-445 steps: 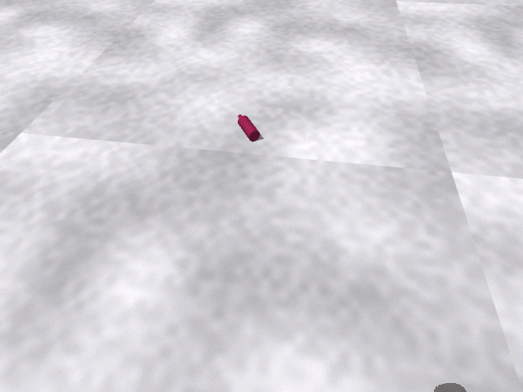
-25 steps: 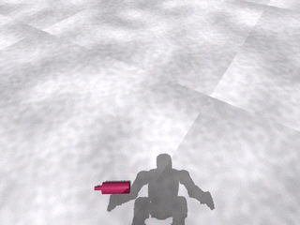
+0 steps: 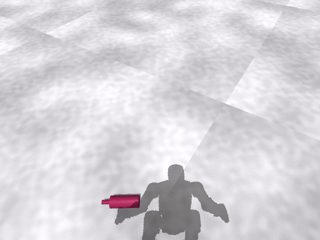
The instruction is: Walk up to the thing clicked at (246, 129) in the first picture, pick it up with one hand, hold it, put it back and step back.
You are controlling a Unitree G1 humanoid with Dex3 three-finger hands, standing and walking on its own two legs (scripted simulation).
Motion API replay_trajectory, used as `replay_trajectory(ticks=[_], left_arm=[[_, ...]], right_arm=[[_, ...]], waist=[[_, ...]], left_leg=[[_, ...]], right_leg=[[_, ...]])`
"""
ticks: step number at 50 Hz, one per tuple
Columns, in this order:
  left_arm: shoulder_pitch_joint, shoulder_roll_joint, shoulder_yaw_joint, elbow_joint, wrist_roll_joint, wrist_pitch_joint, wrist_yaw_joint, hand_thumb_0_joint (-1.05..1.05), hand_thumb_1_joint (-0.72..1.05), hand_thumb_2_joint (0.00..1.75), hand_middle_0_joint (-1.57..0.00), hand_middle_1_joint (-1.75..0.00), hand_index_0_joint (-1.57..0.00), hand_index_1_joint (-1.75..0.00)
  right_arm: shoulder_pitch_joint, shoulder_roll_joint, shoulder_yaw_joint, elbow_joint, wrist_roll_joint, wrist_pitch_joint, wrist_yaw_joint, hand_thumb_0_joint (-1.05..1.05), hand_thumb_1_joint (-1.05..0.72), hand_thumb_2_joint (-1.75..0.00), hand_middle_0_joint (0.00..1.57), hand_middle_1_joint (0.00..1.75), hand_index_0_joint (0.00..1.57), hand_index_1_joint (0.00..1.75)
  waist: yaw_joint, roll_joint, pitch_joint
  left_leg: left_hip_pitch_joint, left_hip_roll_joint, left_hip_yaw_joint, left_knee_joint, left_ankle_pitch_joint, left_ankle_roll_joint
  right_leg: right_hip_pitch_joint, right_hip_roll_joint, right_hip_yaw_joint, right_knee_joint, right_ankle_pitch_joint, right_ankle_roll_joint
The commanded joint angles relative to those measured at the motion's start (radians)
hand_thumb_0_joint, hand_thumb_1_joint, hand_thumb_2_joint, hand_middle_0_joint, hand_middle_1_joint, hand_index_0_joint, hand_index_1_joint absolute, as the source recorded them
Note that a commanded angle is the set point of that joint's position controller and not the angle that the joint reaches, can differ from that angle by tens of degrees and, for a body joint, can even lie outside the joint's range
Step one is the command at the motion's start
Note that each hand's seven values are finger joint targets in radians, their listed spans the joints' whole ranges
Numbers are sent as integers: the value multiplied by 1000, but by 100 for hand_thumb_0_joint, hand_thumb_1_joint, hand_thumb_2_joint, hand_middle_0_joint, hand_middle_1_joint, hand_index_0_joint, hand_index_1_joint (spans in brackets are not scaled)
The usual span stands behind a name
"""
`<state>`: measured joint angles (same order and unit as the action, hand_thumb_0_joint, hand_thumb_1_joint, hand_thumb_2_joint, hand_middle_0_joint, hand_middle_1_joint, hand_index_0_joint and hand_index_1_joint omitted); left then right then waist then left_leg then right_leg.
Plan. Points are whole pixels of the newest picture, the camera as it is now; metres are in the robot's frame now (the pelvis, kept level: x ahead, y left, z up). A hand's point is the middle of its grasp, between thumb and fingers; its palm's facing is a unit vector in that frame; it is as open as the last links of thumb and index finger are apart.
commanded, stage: stand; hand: left
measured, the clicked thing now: (120, 201) +0.46 +0.28 -0.75
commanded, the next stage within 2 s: walk up in 0.04 s
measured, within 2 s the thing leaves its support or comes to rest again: neither
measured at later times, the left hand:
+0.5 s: hand out of the picture +0.08 +0.24 -0.17, palm faces +0.01 -0.94 -0.33, open 7.4 cm
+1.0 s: hand (94, 228) +0.19 +0.21 -0.15, palm faces +0.02 -0.93 -0.35, open 7.4 cm
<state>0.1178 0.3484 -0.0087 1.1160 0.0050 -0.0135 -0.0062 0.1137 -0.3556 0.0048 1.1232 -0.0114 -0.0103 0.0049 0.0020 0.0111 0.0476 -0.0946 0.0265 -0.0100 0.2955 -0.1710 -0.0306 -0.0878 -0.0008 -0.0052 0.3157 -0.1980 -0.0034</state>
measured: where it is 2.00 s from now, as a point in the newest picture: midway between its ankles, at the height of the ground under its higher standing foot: outside the picture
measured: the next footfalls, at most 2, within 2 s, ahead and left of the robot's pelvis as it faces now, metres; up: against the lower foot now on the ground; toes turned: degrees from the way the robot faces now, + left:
right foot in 0.68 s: +0.10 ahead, -0.16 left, +0.00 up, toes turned +1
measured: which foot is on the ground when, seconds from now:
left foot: down 0.00-1.00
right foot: down 0.00-0.52, up 0.54-0.66, down 0.68-1.00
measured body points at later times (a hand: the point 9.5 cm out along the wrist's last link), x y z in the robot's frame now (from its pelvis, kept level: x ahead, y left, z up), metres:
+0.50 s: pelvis +0.04 -0.02 -0.01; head +0.08 -0.02 +0.43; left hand +0.08 +0.29 -0.15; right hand +0.12 -0.33 -0.14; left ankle +0.02 +0.11 -0.75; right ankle -0.02 -0.12 -0.75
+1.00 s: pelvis +0.06 -0.04 -0.01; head +0.09 -0.05 +0.44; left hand +0.19 +0.26 -0.12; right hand +0.15 -0.34 -0.14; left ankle +0.02 +0.11 -0.75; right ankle +0.06 -0.17 -0.75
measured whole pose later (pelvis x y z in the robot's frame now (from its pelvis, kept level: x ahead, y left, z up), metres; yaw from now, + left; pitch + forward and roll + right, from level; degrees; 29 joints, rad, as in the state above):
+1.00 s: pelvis +0.06 -0.04 -0.01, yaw +1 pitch -2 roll +0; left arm 0.03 0.34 0.02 1.04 -0.01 -0.01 0.00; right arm 0.11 -0.36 -0.01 1.05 0.00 0.01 0.00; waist 0.00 0.02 0.10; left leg -0.07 0.04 -0.01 0.40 -0.28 -0.04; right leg -0.16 -0.02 0.00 0.45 -0.24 0.02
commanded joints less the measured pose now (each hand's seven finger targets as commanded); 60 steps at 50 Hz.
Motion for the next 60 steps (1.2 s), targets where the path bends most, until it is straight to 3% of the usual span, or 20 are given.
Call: replay_trajectory(ticks=[1,4,9,13,18,20,22,24,26,27,30,32,34,35,36,37,38,41,43,60], left_arm=[[-24,221,48,-54,4,-18,18,0,90,90,-20,-30,-20,-30],[-15,234,99,-98,22,6,-6,0,90,90,-20,-30,-20,-30],[37,200,109,-117,28,15,-17,0,90,90,-20,-30,-20,-30],[70,256,125,-142,23,0,-14,0,90,90,-20,-30,-20,-30],[91,266,130,-186,26,10,-3,0,90,90,-20,-30,-20,-30],[98,260,127,-204,30,14,-2,0,90,90,-20,-30,-20,-30],[43,238,116,-226,17,14,3,0,90,90,-20,-30,-20,-30],[-14,201,105,-257,-7,12,3,0,90,90,-20,-30,-20,-30],[-7,181,103,-242,-13,26,12,0,90,90,-20,-30,-20,-30],[-3,176,97,-246,-7,27,15,0,90,90,-20,-30,-20,-30],[22,183,94,-212,-5,19,10,0,90,90,-20,-30,-20,-30],[38,179,93,-182,-3,6,11,0,90,90,-20,-30,-20,-30],[81,231,103,-146,0,-6,21,0,90,90,-20,-30,-20,-30],[78,247,104,-143,-4,-11,26,0,90,90,-20,-30,-20,-30],[29,279,100,-163,-8,-15,26,0,90,90,-20,-30,-20,-30],[-45,301,98,-174,-2,-12,23,0,90,90,-20,-30,-20,-30],[-84,273,90,-179,0,-7,21,0,90,90,-20,-30,-20,-30],[-86,224,82,-161,-11,-4,20,0,90,90,-20,-30,-20,-30],[-55,219,84,-143,-11,-9,22,0,90,90,-20,-30,-20,-30],[-113,214,75,-72,0,-10,14,0,90,90,-20,-30,-20,-30]], right_arm=[[-37,-211,-41,-54,2,-16,-15,0,-90,-90,20,30,20,30],[54,-254,-79,-68,-11,-36,-25,0,-90,-90,20,30,20,30],[11,-265,-92,-125,-20,-40,-29,0,-90,-90,20,30,20,30],[14,-203,-75,-171,-10,-44,-29,0,-90,-90,20,30,20,30],[37,-177,-74,-198,-11,-35,-37,0,-90,-90,20,30,20,30],[44,-178,-73,-208,-9,-36,-36,0,-90,-90,20,30,20,30],[114,-173,-74,-190,-6,-44,-35,0,-90,-90,20,30,20,30],[215,-263,-111,-156,-14,-48,-44,0,-90,-90,20,30,20,30],[162,-297,-113,-176,-7,-52,-48,0,-90,-90,20,30,20,30],[135,-294,-110,-180,-13,-53,-46,0,-90,-90,20,30,20,30],[33,-247,-86,-208,-16,-48,-51,0,-90,-90,20,30,20,30],[-1,-245,-81,-198,-2,-37,-45,0,-90,-90,20,30,20,30],[-12,-220,-74,-206,27,-16,-36,0,-90,-90,20,30,20,30],[-9,-185,-66,-213,34,-8,-32,0,-90,-90,20,30,20,30],[21,-159,-62,-201,34,5,-29,0,-90,-90,20,30,20,30],[58,-169,-73,-176,26,16,-30,0,-90,-90,20,30,20,30],[61,-173,-72,-157,15,15,-27,0,-90,-90,20,30,20,30],[27,-205,-73,-137,14,-6,-17,0,-90,-90,20,30,20,30],[2,-208,-67,-139,16,-9,-15,0,-90,-90,20,30,20,30],[-61,-197,-63,-89,8,0,-6,0,-90,-90,20,30,20,30]], waist=[[1,-20,-73],[-12,-22,-66],[19,84,46],[26,-28,3],[31,-178,10],[30,-193,27],[-14,-170,-32],[-68,-17,-173],[-52,130,-112],[-39,130,-66],[-2,153,-23],[19,134,-43],[28,25,-121],[29,-32,-133],[14,-66,-112],[-17,-125,-73],[-32,-121,-28],[-11,-98,-58],[16,-108,-110],[3,-12,-85]], left_leg=[[29,110,-72,-16,165,44],[51,116,-102,-5,-33,96],[-90,208,-208,-42,-141,171],[-146,40,-3,181,65,67],[-246,-26,53,331,-320,63],[-242,-19,43,279,-325,71],[-118,1,40,112,-67,73],[210,157,-130,83,464,130],[187,353,-333,64,578,307],[161,360,-312,71,585,319],[136,250,-149,132,604,216],[83,157,-49,204,586,112],[-76,79,8,270,376,56],[-126,43,16,278,215,35],[-87,9,21,280,-18,26],[-4,2,-1,284,-192,34],[21,10,-17,224,-156,38],[12,95,-54,102,286,60],[34,99,-34,135,395,65],[35,100,-47,-14,140,54]], right_leg=[[-4,-129,88,-46,188,-18],[-95,-64,55,39,-79,-41],[-124,-42,51,127,-163,-41],[8,-149,201,7,144,-105],[71,-227,227,31,353,-190],[66,-210,200,67,444,-182],[56,-178,137,140,534,-128],[-130,-58,41,339,381,-30],[-239,21,38,460,-376,-10],[-270,-10,77,456,-451,-15],[-256,-48,65,310,-336,-22],[-117,-41,32,78,5,-20],[111,-102,97,113,498,-57],[135,-164,146,113,544,-84],[12,-274,240,51,431,-141],[-108,-308,266,44,378,-184],[-157,-274,241,48,331,-160],[-52,-130,76,121,380,-45],[21,-121,59,134,491,-28],[12,-123,79,-3,202,-18]])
